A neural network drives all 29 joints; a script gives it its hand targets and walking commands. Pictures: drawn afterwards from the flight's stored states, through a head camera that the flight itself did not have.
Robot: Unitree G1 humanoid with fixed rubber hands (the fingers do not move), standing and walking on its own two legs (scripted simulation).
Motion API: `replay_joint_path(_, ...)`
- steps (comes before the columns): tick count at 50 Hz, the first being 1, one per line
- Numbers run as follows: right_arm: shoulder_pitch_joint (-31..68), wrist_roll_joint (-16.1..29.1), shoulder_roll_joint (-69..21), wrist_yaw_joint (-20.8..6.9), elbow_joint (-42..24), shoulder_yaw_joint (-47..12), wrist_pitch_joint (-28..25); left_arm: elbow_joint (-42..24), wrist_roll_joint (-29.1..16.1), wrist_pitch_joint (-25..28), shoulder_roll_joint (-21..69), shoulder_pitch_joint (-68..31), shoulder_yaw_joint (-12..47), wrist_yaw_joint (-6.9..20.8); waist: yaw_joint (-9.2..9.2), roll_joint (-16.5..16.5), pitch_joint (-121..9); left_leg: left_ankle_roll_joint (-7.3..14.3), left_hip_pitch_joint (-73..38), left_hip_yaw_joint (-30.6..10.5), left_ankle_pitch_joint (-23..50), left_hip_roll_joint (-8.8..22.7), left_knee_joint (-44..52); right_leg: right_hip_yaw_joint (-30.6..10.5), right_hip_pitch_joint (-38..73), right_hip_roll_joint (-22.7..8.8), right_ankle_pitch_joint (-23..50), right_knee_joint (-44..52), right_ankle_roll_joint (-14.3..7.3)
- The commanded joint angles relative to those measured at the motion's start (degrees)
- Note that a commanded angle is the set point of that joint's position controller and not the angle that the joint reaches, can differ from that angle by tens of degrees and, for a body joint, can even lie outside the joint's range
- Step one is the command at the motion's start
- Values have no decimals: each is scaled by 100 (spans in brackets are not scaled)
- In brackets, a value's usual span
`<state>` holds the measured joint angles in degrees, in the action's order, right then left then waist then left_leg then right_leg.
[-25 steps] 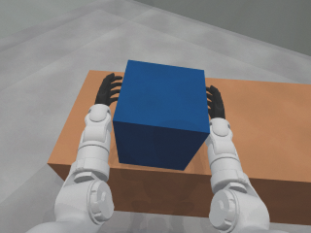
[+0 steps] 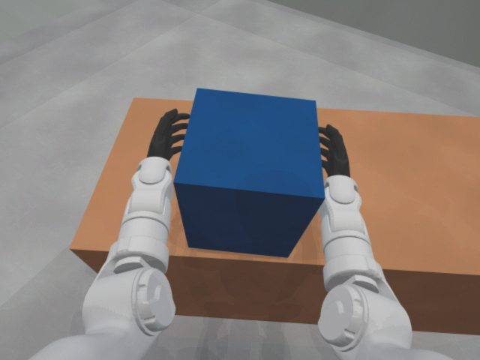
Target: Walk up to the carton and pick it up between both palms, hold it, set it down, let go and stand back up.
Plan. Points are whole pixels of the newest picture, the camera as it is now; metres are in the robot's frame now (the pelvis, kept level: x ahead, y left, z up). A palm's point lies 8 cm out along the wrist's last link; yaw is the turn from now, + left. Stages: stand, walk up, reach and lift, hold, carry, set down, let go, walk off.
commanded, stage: set down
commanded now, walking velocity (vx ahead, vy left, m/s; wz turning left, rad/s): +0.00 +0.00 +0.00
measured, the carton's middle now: (246, 180) +0.43 -0.03 +0.02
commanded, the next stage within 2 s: none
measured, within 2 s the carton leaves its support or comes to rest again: rests again in 0.48 s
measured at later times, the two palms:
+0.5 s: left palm (165, 162) +0.44 +0.12 +0.07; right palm (333, 179) +0.40 -0.18 +0.05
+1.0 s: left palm (163, 165) +0.44 +0.12 +0.06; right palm (329, 178) +0.40 -0.18 +0.05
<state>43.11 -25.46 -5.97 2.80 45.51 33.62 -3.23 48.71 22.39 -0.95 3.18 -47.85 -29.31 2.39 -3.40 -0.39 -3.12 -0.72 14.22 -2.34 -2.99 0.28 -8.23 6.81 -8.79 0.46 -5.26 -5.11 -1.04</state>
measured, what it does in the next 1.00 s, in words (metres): stands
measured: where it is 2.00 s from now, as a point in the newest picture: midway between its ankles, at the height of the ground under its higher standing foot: outside the picture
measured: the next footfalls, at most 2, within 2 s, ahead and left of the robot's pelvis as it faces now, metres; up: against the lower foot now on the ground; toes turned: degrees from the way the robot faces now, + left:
none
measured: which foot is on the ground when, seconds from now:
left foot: down 0.00-1.00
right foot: down 0.00-1.00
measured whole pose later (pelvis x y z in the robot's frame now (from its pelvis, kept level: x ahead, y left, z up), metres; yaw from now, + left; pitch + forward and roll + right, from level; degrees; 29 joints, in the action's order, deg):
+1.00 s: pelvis +0.00 +0.00 +0.00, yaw +0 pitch +14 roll +0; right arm 44.5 -33.9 -9.3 0.0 41.9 41.4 -6.6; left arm 53.1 26.0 5.2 3.0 -50.1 -33.1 3.0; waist -2.5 -0.7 -2.4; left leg -0.6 19.2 -2.1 -1.3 0.2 -6.9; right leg 6.3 -14.3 0.4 -3.8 -4.6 -1.0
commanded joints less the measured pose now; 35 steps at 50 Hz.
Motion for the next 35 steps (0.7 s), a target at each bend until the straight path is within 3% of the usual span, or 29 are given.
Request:
replay_joint_path(1, 3352, -70, -2031, -681, -521, -1507, -479, -292, -12, 284, 2070, -2824, 1236, 433, -14, -41, -3371, 23, -1111, -24, 1445, -74, -293, 15, 1508, 99, 3321, -756, 398)
replay_joint_path(24, 3168, -451, -2242, -708, -354, -1238, -782, 48, 171, 734, 2176, -2793, 1058, 352, -12, -81, -3625, 16, -981, -9, 1610, -54, -317, -9, 1225, 108, 3406, -750, 375)
replay_joint_path(26, 3422, -581, -2385, -668, -610, -1214, -788, 304, 193, 745, 2103, -2935, 945, 397, 106, 117, -3433, 120, -762, 27, 1502, -51, -286, -60, 1372, 38, 3526, -799, 446)
replay_joint_path(28, 3379, -645, -2412, -648, -549, -1154, -823, 292, 217, 817, 2128, -2943, 928, 388, 111, 32, -3650, 155, -587, 29, 1498, -54, -207, -74, 1565, 20, 3688, -869, 440)
replay_joint_path(35, 3170, -821, -2421, -681, -426, -924, -844, 314, 310, 897, 2187, -2881, 886, 350, 36, -101, -3694, 5, -905, 31, 1704, -29, -293, 1, 1134, 65, 3418, -747, 383)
